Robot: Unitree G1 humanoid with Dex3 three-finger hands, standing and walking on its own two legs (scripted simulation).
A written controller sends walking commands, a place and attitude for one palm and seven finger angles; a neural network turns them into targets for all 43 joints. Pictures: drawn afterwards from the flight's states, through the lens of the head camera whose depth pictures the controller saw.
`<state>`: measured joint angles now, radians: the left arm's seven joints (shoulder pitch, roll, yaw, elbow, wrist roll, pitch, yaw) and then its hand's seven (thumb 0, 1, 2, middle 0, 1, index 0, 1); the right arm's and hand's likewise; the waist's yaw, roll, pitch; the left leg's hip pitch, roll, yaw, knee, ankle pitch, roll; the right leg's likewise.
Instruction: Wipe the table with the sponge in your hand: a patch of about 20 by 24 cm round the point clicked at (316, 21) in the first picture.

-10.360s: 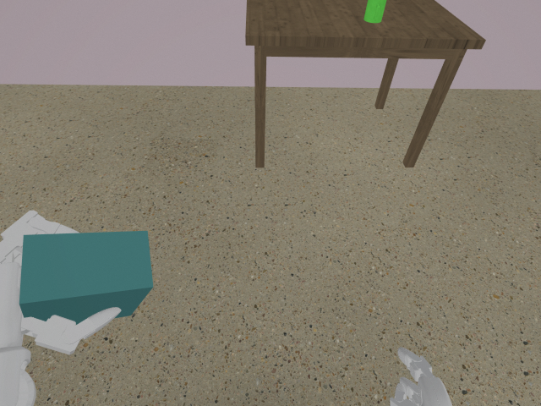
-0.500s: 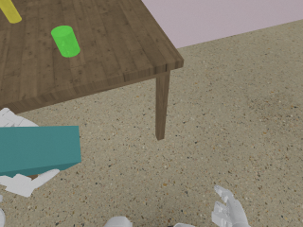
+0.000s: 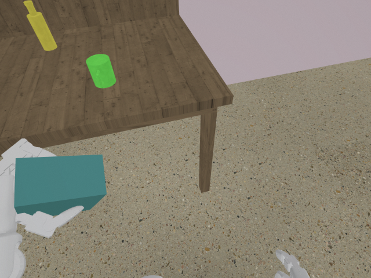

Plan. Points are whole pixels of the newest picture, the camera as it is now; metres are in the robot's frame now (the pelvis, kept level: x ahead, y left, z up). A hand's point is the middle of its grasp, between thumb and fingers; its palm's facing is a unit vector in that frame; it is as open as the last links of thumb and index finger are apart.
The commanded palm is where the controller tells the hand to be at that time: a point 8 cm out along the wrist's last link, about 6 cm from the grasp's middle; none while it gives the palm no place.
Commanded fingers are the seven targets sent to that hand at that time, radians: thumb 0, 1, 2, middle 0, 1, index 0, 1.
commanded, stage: take the last steps up to it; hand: left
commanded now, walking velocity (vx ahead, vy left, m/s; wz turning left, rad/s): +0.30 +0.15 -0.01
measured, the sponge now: (71, 187) +0.23 +0.21 +0.15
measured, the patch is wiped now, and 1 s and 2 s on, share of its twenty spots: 0.00 0.00 0.00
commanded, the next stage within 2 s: come to a stop and stand still in 0.64 s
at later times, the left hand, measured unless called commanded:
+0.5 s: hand (51, 134) +0.32 +0.27 +0.18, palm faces +0.35 -0.80 -0.48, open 10.4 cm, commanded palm +0.26 +0.32 +0.18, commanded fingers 0.00 0.10 1.30 -1.20 -1.60 -1.20 -1.60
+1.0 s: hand (48, 105) +0.41 +0.32 +0.17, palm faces +0.35 -0.81 -0.46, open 10.4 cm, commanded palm +0.35 +0.36 +0.18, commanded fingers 0.00 0.10 1.30 -1.20 -1.60 -1.20 -1.60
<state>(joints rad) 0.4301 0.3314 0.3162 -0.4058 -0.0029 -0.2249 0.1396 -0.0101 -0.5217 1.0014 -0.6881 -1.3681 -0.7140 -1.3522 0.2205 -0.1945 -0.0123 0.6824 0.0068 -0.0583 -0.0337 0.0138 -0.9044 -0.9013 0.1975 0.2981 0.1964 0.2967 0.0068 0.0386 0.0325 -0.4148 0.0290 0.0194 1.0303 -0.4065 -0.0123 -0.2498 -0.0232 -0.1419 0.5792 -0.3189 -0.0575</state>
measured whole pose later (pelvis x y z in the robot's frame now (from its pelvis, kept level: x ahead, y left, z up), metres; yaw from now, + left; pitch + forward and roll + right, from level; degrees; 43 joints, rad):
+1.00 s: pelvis +0.17 +0.08 +0.00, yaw -2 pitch +0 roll +1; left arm 0.44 0.44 0.40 -0.54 -0.01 -0.20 0.16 -0.01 -0.52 1.00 -0.69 -1.37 -0.71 -1.35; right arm 0.15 -0.16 -0.02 0.56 0.00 -0.06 -0.04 0.01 -0.91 -0.90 0.19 0.30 0.19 0.30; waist 0.00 -0.06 0.12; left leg -0.30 0.08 0.14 0.54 -0.22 -0.01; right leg -0.32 -0.04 -0.06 0.83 -0.51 0.02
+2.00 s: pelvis +0.10 +0.05 +0.01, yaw -3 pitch -2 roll +0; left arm 0.48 0.35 0.30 -0.46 -0.02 -0.14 0.16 -0.01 -0.52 1.01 -0.69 -1.37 -0.72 -1.35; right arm 0.24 -0.18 0.04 0.62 -0.01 -0.03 -0.05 0.01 -0.90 -0.90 0.20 0.30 0.20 0.30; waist 0.01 0.00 0.03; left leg -0.22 0.02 0.02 0.49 -0.24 0.00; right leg -0.27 0.06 -0.13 0.41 -0.13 -0.09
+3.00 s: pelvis +0.18 +0.14 -0.01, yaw -1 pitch -1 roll -2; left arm 0.40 0.41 0.37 -0.51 -0.04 -0.20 0.09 -0.01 -0.52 1.01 -0.68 -1.37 -0.71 -1.35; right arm 0.20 -0.22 -0.01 0.51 0.01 -0.09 0.04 0.01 -0.90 -0.90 0.20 0.30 0.20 0.30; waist 0.01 0.02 0.07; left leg -0.34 -0.07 0.03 0.92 -0.39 0.02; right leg -0.28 -0.04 -0.15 0.63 -0.33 -0.02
